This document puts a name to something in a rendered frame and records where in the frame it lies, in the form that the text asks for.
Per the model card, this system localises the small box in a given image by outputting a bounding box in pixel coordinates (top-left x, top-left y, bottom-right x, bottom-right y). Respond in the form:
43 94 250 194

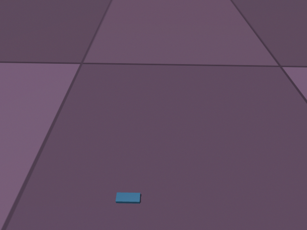
116 192 141 204

